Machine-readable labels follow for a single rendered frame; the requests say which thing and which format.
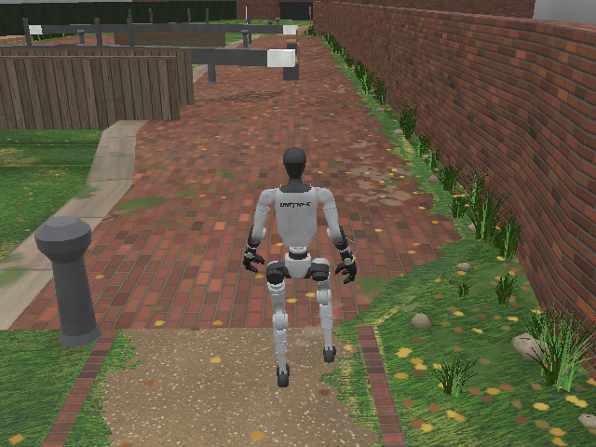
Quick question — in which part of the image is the robot torso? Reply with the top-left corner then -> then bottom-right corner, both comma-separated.
275,184 -> 318,279

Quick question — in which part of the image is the robot left foot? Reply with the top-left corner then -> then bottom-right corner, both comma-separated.
277,363 -> 290,387

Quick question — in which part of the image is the robot left hand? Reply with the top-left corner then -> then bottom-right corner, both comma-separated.
243,254 -> 264,273

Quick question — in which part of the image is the robot right forearm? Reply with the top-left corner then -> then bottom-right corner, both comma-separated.
333,224 -> 354,265

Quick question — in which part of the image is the robot left forearm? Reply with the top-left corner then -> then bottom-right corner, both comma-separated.
245,225 -> 261,259

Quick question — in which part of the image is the robot right upper arm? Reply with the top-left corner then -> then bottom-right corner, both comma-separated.
315,187 -> 342,240

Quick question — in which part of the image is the robot right hand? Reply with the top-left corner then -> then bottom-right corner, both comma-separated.
335,261 -> 357,284

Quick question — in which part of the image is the robot left upper arm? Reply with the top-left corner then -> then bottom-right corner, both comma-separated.
251,188 -> 277,239

